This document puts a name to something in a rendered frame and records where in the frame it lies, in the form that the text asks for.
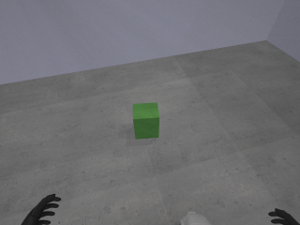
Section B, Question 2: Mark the right robot hand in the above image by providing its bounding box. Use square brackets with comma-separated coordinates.
[268, 208, 300, 225]

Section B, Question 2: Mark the left robot hand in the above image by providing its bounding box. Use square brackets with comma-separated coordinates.
[21, 193, 61, 225]

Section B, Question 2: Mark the carton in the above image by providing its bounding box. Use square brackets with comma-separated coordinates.
[132, 102, 159, 140]

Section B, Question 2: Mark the right robot thigh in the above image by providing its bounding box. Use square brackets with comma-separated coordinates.
[180, 213, 212, 225]

